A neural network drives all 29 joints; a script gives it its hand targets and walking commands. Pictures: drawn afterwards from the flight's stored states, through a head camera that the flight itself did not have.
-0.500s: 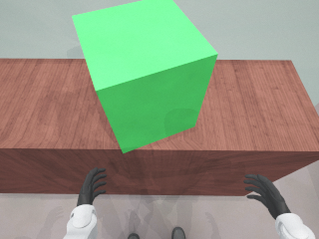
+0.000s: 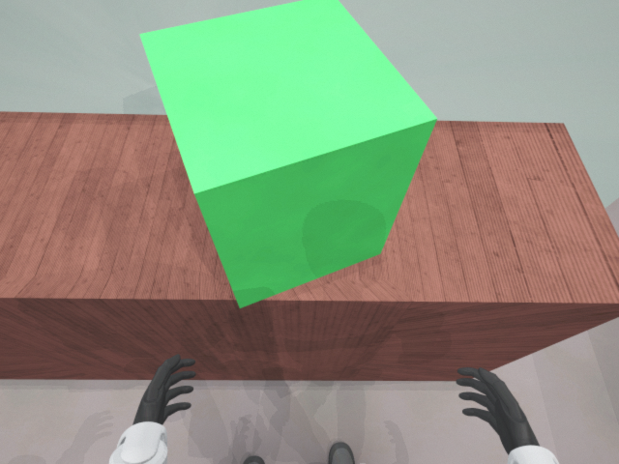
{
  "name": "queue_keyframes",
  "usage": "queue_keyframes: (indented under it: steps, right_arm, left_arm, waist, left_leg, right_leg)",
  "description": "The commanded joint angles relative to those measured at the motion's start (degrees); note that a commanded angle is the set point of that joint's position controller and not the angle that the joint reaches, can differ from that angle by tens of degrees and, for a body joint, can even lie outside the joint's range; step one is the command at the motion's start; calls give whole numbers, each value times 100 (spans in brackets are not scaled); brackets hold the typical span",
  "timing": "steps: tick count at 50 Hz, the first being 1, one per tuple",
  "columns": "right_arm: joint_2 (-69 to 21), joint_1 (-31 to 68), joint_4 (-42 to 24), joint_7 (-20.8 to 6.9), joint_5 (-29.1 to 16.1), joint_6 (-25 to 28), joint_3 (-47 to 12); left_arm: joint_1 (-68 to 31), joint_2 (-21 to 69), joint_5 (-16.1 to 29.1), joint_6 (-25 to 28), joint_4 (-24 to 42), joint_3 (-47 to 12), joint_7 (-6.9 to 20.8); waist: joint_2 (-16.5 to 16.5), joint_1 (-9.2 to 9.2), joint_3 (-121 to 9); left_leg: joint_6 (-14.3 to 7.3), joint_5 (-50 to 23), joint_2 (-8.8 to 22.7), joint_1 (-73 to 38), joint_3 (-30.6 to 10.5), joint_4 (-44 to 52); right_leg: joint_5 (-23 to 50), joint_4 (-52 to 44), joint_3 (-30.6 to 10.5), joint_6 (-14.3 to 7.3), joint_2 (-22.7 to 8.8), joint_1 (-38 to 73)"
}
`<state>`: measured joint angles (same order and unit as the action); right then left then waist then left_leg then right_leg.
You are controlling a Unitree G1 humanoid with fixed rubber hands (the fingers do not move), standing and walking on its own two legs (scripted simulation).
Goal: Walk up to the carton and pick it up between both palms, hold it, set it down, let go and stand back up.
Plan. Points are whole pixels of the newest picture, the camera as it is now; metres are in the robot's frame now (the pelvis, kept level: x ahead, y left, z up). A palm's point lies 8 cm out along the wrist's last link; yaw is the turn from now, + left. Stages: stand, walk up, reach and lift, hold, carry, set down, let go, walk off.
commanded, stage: let go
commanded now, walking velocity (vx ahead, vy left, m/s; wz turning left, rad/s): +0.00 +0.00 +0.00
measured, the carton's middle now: (282, 164) +0.48 +0.06 +0.07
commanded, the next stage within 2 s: stand in 0.40 s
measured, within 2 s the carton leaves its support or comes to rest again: neither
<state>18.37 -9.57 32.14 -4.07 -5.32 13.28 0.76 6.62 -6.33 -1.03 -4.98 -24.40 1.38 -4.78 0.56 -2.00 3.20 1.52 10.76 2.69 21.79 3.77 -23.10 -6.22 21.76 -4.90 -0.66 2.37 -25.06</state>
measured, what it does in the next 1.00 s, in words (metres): stands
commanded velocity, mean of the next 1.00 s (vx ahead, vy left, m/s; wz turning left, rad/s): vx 0.00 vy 0.00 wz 0.00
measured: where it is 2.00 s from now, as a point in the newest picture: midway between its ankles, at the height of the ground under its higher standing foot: outside the picture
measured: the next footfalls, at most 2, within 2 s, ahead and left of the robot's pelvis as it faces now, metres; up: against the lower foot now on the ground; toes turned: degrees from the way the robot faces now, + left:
none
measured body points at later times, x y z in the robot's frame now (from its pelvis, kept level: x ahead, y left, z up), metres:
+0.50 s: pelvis +0.02 +0.00 +0.00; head +0.07 +0.01 +0.44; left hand +0.19 +0.24 -0.12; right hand +0.18 -0.26 -0.10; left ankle +0.00 +0.13 -0.74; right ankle +0.04 -0.11 -0.74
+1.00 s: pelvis +0.03 +0.00 -0.01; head -0.04 +0.01 +0.44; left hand +0.16 +0.27 -0.13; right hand +0.12 -0.28 -0.11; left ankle +0.00 +0.13 -0.74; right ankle +0.04 -0.11 -0.74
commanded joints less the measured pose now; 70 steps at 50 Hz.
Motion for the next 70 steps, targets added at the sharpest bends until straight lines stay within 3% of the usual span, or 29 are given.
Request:
queue_keyframes:
  steps: [1, 5, 6, 8, 9, 13, 14, 19, 20, 21, 22, 23, 25, 27, 32, 33, 35, 36, 39, 40, 42, 46, 48, 49, 51, 52, 53, 64, 70]
  right_arm:
    - [181, -434, -13, 187, 6, 432, 110]
    - [223, -621, 180, 220, -51, 546, 75]
    - [0, -650, 440, 314, 57, 471, -59]
    - [61, -625, 339, 307, 85, 526, 29]
    - [307, -569, 46, 194, -45, 644, 116]
    - [-52, -709, 698, 333, 168, 496, -98]
    - [62, -594, 504, 268, 75, 565, -77]
    - [22, -545, 693, 323, 127, 648, -118]
    - [1493, -521, 924, 414, 879, -132, 333]
    - [1600, -480, 853, 414, 856, -418, 470]
    - [1505, -397, 855, 412, 805, -601, 476]
    - [1408, -260, 772, 433, 788, -681, 461]
    - [1212, -385, 936, 443, 761, -757, 391]
    - [1156, -415, 1047, 437, 783, -825, 365]
    - [1162, -785, 1356, 425, 815, -882, 373]
    - [1338, -708, 1440, 426, 845, -876, 444]
    - [1227, -599, 1441, 435, 837, -868, 417]
    - [1248, -704, 1420, 453, 859, -869, 401]
    - [1263, -562, 1515, 440, 854, -871, 428]
    - [1388, -729, 1528, 449, 847, -873, 440]
    - [1229, -514, 1564, 450, 841, -882, 391]
    - [1247, -793, 1641, 450, 802, -871, 396]
    - [1146, -894, 1764, 461, 789, -876, 315]
    - [1226, -821, 1714, 457, 799, -892, 367]
    - [1212, -835, 1765, 453, 780, -900, 335]
    - [1280, -962, 1813, 468, 749, -898, 345]
    - [1273, -826, 1805, 482, 775, -913, 354]
    - [1321, -862, 1872, 494, 727, -950, 311]
    - [1268, -800, 1833, 522, 705, -912, 316]
  left_arm:
    - [410, -1061, 168, 384, 732, 461, 137]
    - [713, -992, 121, 428, 836, 462, 202]
    - [627, -1176, 49, 359, 184, 580, 344]
    - [752, -1128, 24, 366, 263, 552, 340]
    - [832, -1009, 84, 460, 1024, 440, 207]
    - [739, -1108, -24, 332, -71, 510, 447]
    - [732, -1168, -77, 410, 430, 602, 369]
    - [721, -1179, -69, 451, 52, 602, 445]
    - [317, -1959, -103, 585, -631, 530, 542]
    - [326, -1919, -73, 636, -647, 593, 533]
    - [361, -1882, -66, 639, -839, 515, 548]
    - [313, -1839, -75, 639, -934, 504, 515]
    - [214, -1870, -110, 685, -1373, 423, 514]
    - [138, -2077, -151, 760, -1707, 425, 533]
    - [0, -2236, -126, 826, -2427, 426, 474]
    - [93, -2186, -69, 822, -2501, 402, 479]
    - [-48, -2160, -141, 863, -2631, 353, 486]
    - [35, -2211, -117, 860, -2703, 373, 473]
    - [-140, -2278, -115, 896, -2841, 336, 484]
    - [-39, -2307, -136, 894, -2900, 373, 472]
    - [-187, -2352, -147, 907, -2984, 357, 491]
    - [-76, -2345, -92, 905, -3098, 289, 455]
    - [-229, -2362, -157, 918, -3134, 282, 472]
    - [-135, -2369, -115, 914, -3215, 293, 479]
    - [-41, -2465, -96, 904, -3278, 261, 460]
    - [-131, -2484, -137, 908, -3286, 297, 494]
    - [-198, -2443, -117, 911, -3260, 270, 483]
    - [-219, -2568, -51, 884, -3489, 252, 460]
    - [-237, -2510, -43, 887, -3446, 226, 463]
  waist:
    - [428, -10, -2038]
    - [421, 47, -2129]
    - [533, 82, -1786]
    - [386, 102, -1807]
    - [219, 21, -2191]
    - [500, 162, -1651]
    - [299, 11, -1851]
    - [365, 47, -1790]
    - [1042, -102, -2933]
    - [1122, -56, -3188]
    - [580, -28, -3026]
    - [402, 23, -2794]
    - [321, 171, -2184]
    - [503, 247, -1832]
    - [317, 358, -1534]
    - [96, 250, -1619]
    - [350, 249, -1471]
    - [104, 229, -1290]
    - [181, 173, -1259]
    - [402, 212, -1209]
    - [74, 231, -1038]
    - [334, 250, -1104]
    - [-79, 272, -756]
    - [193, 248, -729]
    - [3, 230, -720]
    - [402, 204, -784]
    - [209, 155, -732]
    - [-56, 224, -636]
    - [71, 227, -869]
  left_leg:
    - [-104, -472, -307, -1387, 293, 321]
    - [-65, -848, -321, -1615, 266, 290]
    - [-101, -622, -392, -1472, 302, 296]
    - [-91, -647, -359, -1623, 271, 306]
    - [-15, -999, -287, -1753, 199, 264]
    - [-109, -738, -409, -1605, 295, 300]
    - [-85, -867, -354, -1572, 221, 288]
    - [-101, -954, -382, -1560, 242, 232]
    - [-170, -1925, 607, -1562, -432, -382]
    - [-250, -2085, 664, -1710, -641, -422]
    - [-213, -1814, 583, -1890, -469, -437]
    - [-244, -1670, 647, -1772, -472, -525]
    - [-238, -536, 523, -1165, -495, -479]
    - [-300, -260, 484, -1059, -588, -513]
    - [-286, -805, 550, -1000, -643, -367]
    - [-279, -939, 561, -1086, -663, -376]
    - [-281, -848, 595, -968, -761, -249]
    - [-292, -836, 571, -972, -707, -253]
    - [-320, -473, 577, -780, -763, -103]
    - [-339, -290, 568, -894, -738, -45]
    - [-322, -289, 533, -867, -711, -62]
    - [-413, 92, 529, -707, -809, -36]
    - [-379, -72, 500, -608, -723, -11]
    - [-434, 7, 526, -594, -822, 5]
    - [-418, 146, 507, -640, -788, 8]
    - [-381, 120, 476, -695, -739, 31]
    - [-407, 115, 461, -582, -784, 6]
    - [-408, -70, 479, -595, -714, 38]
    - [-439, -351, 525, -829, -772, -3]
  right_leg:
    - [184, -224, 438, 89, -354, 2377]
    - [917, -208, 475, 90, -311, 2604]
    - [773, -308, 353, 157, -415, 2579]
    - [668, -329, 434, 124, -356, 2483]
    - [973, -168, 596, 62, -228, 2484]
    - [892, -332, 406, 162, -361, 2551]
    - [1090, -228, 441, 106, -314, 2598]
    - [1406, -198, 467, 161, -316, 2644]
    - [1878, 934, -24, -259, -708, 2566]
    - [1547, 1035, -15, -193, -763, 2581]
    - [1116, 933, -125, -216, -712, 2166]
    - [1180, 894, -140, -161, -774, 2101]
    - [591, 728, -299, -189, -854, 1919]
    - [429, 661, -354, -171, -882, 1584]
    - [958, 644, -455, -144, -891, 1565]
    - [903, 591, -393, -155, -863, 1587]
    - [811, 594, -382, -108, -842, 1568]
    - [693, 486, -481, -105, -804, 1375]
    - [274, 426, -442, -136, -774, 1403]
    - [265, 348, -403, -143, -752, 1363]
    - [166, 265, -529, -128, -752, 1250]
    - [97, 170, -561, -225, -843, 1468]
    - [34, 181, -635, -222, -834, 1228]
    - [-147, 164, -609, -221, -788, 1218]
    - [-102, 84, -663, -177, -781, 1084]
    - [-126, 142, -612, -212, -804, 1277]
    - [-214, 131, -686, -190, -759, 1227]
    - [236, 192, -742, -236, -826, 1373]
    - [621, 244, -656, -228, -814, 1390]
